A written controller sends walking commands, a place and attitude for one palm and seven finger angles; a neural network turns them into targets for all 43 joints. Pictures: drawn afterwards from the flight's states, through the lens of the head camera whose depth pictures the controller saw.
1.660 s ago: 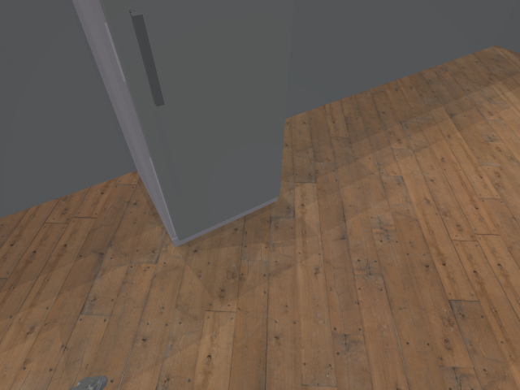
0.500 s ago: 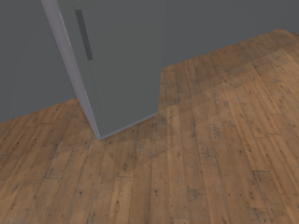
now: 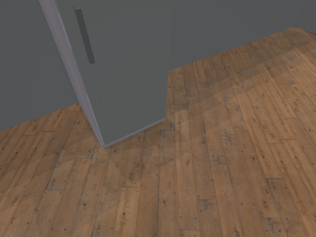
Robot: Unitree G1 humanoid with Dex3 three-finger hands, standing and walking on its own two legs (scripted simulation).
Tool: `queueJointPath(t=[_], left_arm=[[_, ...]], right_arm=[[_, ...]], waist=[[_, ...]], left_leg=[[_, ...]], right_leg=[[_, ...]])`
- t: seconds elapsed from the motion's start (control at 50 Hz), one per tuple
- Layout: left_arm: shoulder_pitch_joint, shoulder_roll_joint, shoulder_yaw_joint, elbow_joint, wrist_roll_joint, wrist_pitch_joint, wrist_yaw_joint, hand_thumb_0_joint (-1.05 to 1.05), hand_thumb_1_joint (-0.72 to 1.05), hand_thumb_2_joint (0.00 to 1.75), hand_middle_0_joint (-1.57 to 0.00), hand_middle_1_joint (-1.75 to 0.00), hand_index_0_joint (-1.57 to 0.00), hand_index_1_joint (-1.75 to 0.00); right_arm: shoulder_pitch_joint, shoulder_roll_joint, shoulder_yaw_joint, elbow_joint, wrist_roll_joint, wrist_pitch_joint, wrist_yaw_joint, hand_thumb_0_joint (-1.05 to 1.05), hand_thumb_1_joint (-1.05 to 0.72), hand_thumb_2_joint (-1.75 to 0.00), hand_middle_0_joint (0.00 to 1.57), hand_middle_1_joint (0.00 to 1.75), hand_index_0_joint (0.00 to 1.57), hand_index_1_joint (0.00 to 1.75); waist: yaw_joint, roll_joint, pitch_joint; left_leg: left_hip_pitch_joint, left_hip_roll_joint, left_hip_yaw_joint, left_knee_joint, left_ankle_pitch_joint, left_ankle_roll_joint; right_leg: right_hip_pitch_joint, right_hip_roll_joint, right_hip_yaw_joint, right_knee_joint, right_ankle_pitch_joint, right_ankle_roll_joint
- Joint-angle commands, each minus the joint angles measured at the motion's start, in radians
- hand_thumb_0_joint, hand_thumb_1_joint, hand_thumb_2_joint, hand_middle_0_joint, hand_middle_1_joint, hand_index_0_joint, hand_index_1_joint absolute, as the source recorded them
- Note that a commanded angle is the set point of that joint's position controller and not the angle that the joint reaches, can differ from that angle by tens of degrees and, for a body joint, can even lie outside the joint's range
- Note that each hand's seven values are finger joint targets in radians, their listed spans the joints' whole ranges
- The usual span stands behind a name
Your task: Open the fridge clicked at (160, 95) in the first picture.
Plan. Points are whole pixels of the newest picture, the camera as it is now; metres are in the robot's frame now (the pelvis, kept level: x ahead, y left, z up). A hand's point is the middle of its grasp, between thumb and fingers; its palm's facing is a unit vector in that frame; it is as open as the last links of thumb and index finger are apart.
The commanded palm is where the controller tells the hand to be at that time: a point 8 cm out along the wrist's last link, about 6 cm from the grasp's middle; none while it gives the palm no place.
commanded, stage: walk to a spot facing it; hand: left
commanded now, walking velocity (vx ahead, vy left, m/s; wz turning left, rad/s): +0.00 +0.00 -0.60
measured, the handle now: (84, 36) +0.83 +0.38 +0.11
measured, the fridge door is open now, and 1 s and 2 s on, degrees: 0 0 0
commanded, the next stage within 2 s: none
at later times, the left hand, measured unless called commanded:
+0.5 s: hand out of the picture +0.03 +0.16 -0.16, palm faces -0.17 -0.96 -0.24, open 7.4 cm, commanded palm none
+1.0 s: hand (110, 191) +0.30 +0.19 -0.18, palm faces -0.44 -0.88 -0.19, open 7.4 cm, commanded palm none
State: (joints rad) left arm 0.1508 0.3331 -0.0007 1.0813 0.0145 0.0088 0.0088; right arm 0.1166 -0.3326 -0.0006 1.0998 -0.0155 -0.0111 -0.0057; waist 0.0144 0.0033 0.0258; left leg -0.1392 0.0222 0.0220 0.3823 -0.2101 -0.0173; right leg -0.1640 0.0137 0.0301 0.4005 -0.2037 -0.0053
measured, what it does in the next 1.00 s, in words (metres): walks ahead, turning right: left foot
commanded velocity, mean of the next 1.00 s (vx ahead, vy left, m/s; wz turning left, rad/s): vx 0.23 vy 0.00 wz -0.59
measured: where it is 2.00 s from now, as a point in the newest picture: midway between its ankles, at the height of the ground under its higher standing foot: (169, 218)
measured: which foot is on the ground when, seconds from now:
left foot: down 0.00-0.28, up 0.30-0.82, down 0.84-1.00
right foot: down 0.00-0.84, up 0.86-1.00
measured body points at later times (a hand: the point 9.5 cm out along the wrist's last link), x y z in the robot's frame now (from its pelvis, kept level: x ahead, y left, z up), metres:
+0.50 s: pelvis +0.00 -0.03 +0.00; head +0.02 -0.06 +0.45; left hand +0.04 +0.21 -0.14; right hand +0.03 -0.30 -0.15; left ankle +0.03 +0.13 -0.66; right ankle +0.00 -0.10 -0.74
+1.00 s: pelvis +0.17 +0.01 +0.00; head +0.19 +0.05 +0.45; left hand +0.32 +0.23 -0.17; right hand +0.12 -0.23 -0.12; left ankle +0.18 +0.09 -0.74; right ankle +0.07 -0.09 -0.65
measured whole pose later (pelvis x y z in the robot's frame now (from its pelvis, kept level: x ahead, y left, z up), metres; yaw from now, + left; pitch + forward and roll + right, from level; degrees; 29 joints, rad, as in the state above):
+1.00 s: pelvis +0.17 +0.01 +0.00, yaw -33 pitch +0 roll -2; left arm 0.33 0.27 0.11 0.98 0.04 0.01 -0.03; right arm 0.26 -0.14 -0.01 0.92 -0.02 -0.07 -0.01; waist 0.03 -0.06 -0.02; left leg -0.15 0.04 0.13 0.45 -0.30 0.04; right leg -0.50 0.02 0.02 1.16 -0.30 0.01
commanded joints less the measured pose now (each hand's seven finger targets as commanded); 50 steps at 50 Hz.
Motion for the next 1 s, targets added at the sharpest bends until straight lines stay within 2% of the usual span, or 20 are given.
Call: queueJointPath(t=[0.0,0.12,0.18,0.22,0.24,0.26,0.28,0.32,0.36,0.42,0.64,0.72,0.78,0.8,0.82,0.84,0.86,0.9,0.94,0.98], left_arm=[[0.022,0.112,0.035,-0.087,0.000,0.014,0.005,0.00,0.90,0.90,-0.20,-0.30,-0.20,-0.30],[0.060,0.086,0.056,-0.155,0.005,0.031,-0.010,0.00,0.90,0.90,-0.20,-0.30,-0.20,-0.30],[0.109,0.045,0.066,-0.177,0.004,0.039,-0.018,0.00,0.90,0.90,-0.20,-0.30,-0.20,-0.30],[0.192,0.041,0.077,-0.169,0.007,0.033,-0.028,0.00,0.90,0.90,-0.20,-0.30,-0.20,-0.30],[0.251,0.054,0.087,-0.156,0.014,0.025,-0.031,0.00,0.90,0.90,-0.20,-0.30,-0.20,-0.30],[0.286,0.162,0.108,-0.158,0.031,0.006,-0.019,0.00,0.90,0.90,-0.20,-0.30,-0.20,-0.30],[0.306,0.185,0.110,-0.172,0.013,0.006,-0.001,0.00,0.90,0.90,-0.20,-0.30,-0.20,-0.30],[0.203,0.126,0.104,-0.194,0.006,-0.009,0.007,0.00,0.90,0.90,-0.20,-0.30,-0.20,-0.30],[0.173,0.079,0.092,-0.204,0.002,-0.033,0.000,0.00,0.90,0.90,-0.20,-0.30,-0.20,-0.30],[0.227,0.058,0.095,-0.180,0.000,-0.053,-0.004,0.00,0.90,0.90,-0.20,-0.30,-0.20,-0.30],[0.342,0.024,0.096,-0.143,0.014,-0.062,-0.001,0.00,0.90,0.90,-0.20,-0.30,-0.20,-0.30],[0.296,0.047,0.103,-0.159,0.019,-0.056,0.006,0.00,0.90,0.90,-0.20,-0.30,-0.20,-0.30],[0.205,0.046,0.111,-0.192,0.010,-0.050,0.002,0.00,0.90,0.90,-0.20,-0.30,-0.20,-0.30],[0.193,0.010,0.107,-0.203,0.001,-0.049,-0.006,0.00,0.90,0.90,-0.20,-0.30,-0.20,-0.30],[0.219,-0.051,0.101,-0.211,-0.008,-0.053,-0.019,0.00,0.90,0.90,-0.20,-0.30,-0.20,-0.30],[0.201,-0.030,0.108,-0.222,0.004,-0.056,-0.018,0.00,0.90,0.90,-0.20,-0.30,-0.20,-0.30],[0.178,-0.010,0.114,-0.213,0.016,-0.049,-0.022,0.00,0.90,0.90,-0.20,-0.30,-0.20,-0.30],[0.176,-0.024,0.119,-0.183,0.026,-0.035,-0.043,0.00,0.90,0.90,-0.20,-0.30,-0.20,-0.30],[0.198,-0.066,0.111,-0.169,0.028,-0.014,-0.051,0.00,0.90,0.90,-0.20,-0.30,-0.20,-0.30],[0.204,-0.080,0.106,-0.166,0.024,0.000,-0.049,0.00,0.90,0.90,-0.20,-0.30,-0.20,-0.30]], right_arm=[[0.051,-0.104,-0.038,-0.079,0.003,0.010,-0.024,0.00,-0.90,-0.90,0.20,0.30,0.20,0.30],[0.031,-0.131,-0.076,-0.157,0.001,0.022,-0.027,0.00,-0.90,-0.90,0.20,0.30,0.20,0.30],[-0.016,-0.130,-0.089,-0.192,-0.002,0.017,-0.022,0.00,-0.90,-0.90,0.20,0.30,0.20,0.30],[-0.045,-0.126,-0.091,-0.214,-0.004,0.019,-0.015,0.00,-0.90,-0.90,0.20,0.30,0.20,0.30],[-0.061,-0.105,-0.090,-0.224,-0.005,0.026,-0.010,0.00,-0.90,-0.90,0.20,0.30,0.20,0.30],[-0.044,-0.010,-0.072,-0.254,0.002,0.036,-0.002,0.00,-0.90,-0.90,0.20,0.30,0.20,0.30],[-0.102,-0.024,-0.069,-0.289,-0.004,0.032,0.000,0.00,-0.90,-0.90,0.20,0.30,0.20,0.30],[-0.084,-0.050,-0.082,-0.266,-0.003,0.026,0.010,0.00,-0.90,-0.90,0.20,0.30,0.20,0.30],[-0.009,-0.033,-0.085,-0.236,-0.011,0.014,0.017,0.00,-0.90,-0.90,0.20,0.30,0.20,0.30],[0.021,-0.004,-0.086,-0.221,-0.013,0.005,0.020,0.00,-0.90,-0.90,0.20,0.30,0.20,0.30],[-0.093,0.034,-0.075,-0.298,-0.008,-0.021,0.016,0.00,-0.90,-0.90,0.20,0.30,0.20,0.30],[-0.090,0.042,-0.074,-0.317,0.006,-0.036,0.015,0.00,-0.90,-0.90,0.20,0.30,0.20,0.30],[0.100,0.009,-0.083,-0.258,0.012,-0.051,-0.003,0.00,-0.90,-0.90,0.20,0.30,0.20,0.30],[0.237,-0.059,-0.098,-0.219,0.010,-0.058,-0.018,0.00,-0.90,-0.90,0.20,0.30,0.20,0.30],[0.339,-0.163,-0.121,-0.202,-0.002,-0.056,-0.018,0.00,-0.90,-0.90,0.20,0.30,0.20,0.30],[0.322,-0.150,-0.112,-0.220,-0.004,-0.048,-0.017,0.00,-0.90,-0.90,0.20,0.30,0.20,0.30],[0.247,-0.091,-0.098,-0.237,-0.008,-0.046,-0.015,0.00,-0.90,-0.90,0.20,0.30,0.20,0.30],[0.184,0.003,-0.066,-0.234,-0.005,-0.061,-0.018,0.00,-0.90,-0.90,0.20,0.30,0.20,0.30],[0.208,0.043,-0.052,-0.208,-0.002,-0.076,-0.024,0.00,-0.90,-0.90,0.20,0.30,0.20,0.30],[0.259,0.057,-0.045,-0.182,0.001,-0.082,-0.034,0.00,-0.90,-0.90,0.20,0.30,0.20,0.30]], waist=[[-0.024,-0.007,-0.033],[-0.011,0.084,-0.030],[0.020,0.195,-0.028],[0.057,0.148,-0.073],[0.098,0.032,-0.044],[0.105,-0.376,-0.017],[0.120,-0.368,0.047],[0.051,-0.202,0.136],[0.006,-0.087,0.052],[0.007,-0.076,-0.022],[0.060,-0.145,0.006],[0.050,-0.161,0.004],[-0.042,-0.117,-0.036],[-0.099,0.034,-0.115],[-0.121,0.319,-0.165],[-0.103,0.250,-0.089],[-0.071,0.151,0.010],[-0.016,0.128,0.099],[0.013,0.154,0.109],[0.015,0.164,0.077]], left_leg=[[0.042,0.126,-0.033,0.020,0.140,0.024],[-0.024,0.229,-0.069,0.020,0.045,0.078],[-0.067,0.325,-0.077,0.004,0.144,0.146],[-0.155,0.315,-0.030,0.098,-0.062,0.123],[-0.282,0.238,0.026,0.260,-0.245,0.068],[-0.523,0.044,0.150,0.624,-0.462,-0.030],[-0.574,-0.002,0.008,0.764,-0.433,-0.026],[-0.535,0.057,-0.059,0.809,-0.224,-0.012],[-0.487,0.067,-0.060,0.774,-0.099,-0.022],[-0.486,0.059,-0.042,0.735,-0.034,-0.038],[-0.518,0.038,-0.031,0.489,-0.075,-0.051],[-0.340,0.006,-0.035,0.296,-0.138,-0.031],[0.074,-0.011,-0.027,0.055,-0.026,-0.016],[0.312,0.115,-0.130,0.000,-0.099,0.006],[0.416,0.402,-0.474,-0.107,-0.294,0.078],[0.282,0.493,-0.586,-0.185,-0.390,0.133],[0.142,0.446,-0.520,-0.226,-0.399,0.120],[0.004,0.334,-0.293,-0.216,-0.174,0.045],[-0.018,0.259,-0.098,-0.179,0.138,-0.035],[0.021,0.234,0.014,-0.118,0.461,-0.059]], right_leg=[[-0.105,-0.103,0.120,0.032,0.244,-0.016],[-0.201,-0.028,0.084,0.247,0.123,-0.003],[-0.201,-0.013,-0.009,0.422,-0.215,0.018],[-0.067,-0.035,-0.011,0.351,-0.241,0.008],[0.030,-0.044,0.057,0.179,-0.204,-0.014],[0.082,-0.269,0.514,-0.105,-0.364,-0.105],[-0.036,-0.346,0.750,-0.293,-0.464,-0.144],[-0.143,-0.281,0.684,-0.313,-0.541,-0.126],[-0.083,-0.220,0.525,-0.238,-0.382,-0.139],[0.017,-0.171,0.422,-0.202,-0.239,-0.145],[0.101,-0.168,0.489,-0.184,-0.109,-0.197],[0.020,-0.167,0.500,-0.124,-0.004,-0.191],[-0.226,-0.061,0.415,0.037,-0.006,-0.126],[-0.362,0.023,0.320,0.222,-0.056,-0.093],[-0.554,0.115,0.157,0.530,-0.359,-0.035],[-0.585,0.055,0.079,0.674,-0.354,-0.010],[-0.570,0.003,0.079,0.746,-0.275,-0.001],[-0.539,-0.053,0.043,0.818,-0.124,0.005],[-0.501,-0.053,0.010,0.837,-0.036,0.016],[-0.510,-0.045,-0.013,0.869,-0.007,0.022]])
